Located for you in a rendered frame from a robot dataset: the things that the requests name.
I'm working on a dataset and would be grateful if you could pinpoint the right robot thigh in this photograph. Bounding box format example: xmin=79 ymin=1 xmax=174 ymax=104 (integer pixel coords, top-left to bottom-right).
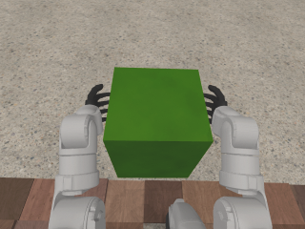
xmin=169 ymin=202 xmax=207 ymax=229

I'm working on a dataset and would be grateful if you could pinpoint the right robot forearm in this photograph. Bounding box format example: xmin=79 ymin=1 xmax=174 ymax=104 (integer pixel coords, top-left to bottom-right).
xmin=212 ymin=106 xmax=273 ymax=229

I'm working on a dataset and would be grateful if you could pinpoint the left robot forearm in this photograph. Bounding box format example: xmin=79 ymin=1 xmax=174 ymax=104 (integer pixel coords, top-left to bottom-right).
xmin=48 ymin=104 xmax=104 ymax=229

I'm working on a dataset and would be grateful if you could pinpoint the left robot hand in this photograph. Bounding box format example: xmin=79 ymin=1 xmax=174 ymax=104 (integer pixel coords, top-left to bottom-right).
xmin=85 ymin=84 xmax=111 ymax=122

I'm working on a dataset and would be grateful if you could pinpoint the carton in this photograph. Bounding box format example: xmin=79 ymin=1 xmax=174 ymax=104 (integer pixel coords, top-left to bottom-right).
xmin=103 ymin=67 xmax=214 ymax=178

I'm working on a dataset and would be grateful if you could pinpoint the robot left upper arm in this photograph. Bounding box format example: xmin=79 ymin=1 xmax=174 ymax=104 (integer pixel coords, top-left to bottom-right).
xmin=49 ymin=197 xmax=106 ymax=229

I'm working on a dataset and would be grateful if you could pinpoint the robot right upper arm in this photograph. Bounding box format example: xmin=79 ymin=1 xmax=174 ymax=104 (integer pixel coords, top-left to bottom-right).
xmin=213 ymin=196 xmax=272 ymax=229

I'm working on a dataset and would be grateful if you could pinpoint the right robot hand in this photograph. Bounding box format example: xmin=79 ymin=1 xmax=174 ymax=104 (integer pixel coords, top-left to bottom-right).
xmin=203 ymin=85 xmax=228 ymax=124

